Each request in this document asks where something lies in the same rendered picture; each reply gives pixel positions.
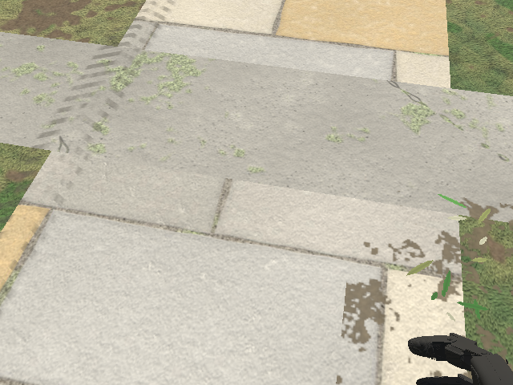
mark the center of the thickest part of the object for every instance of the right robot hand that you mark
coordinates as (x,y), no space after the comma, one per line
(486,368)

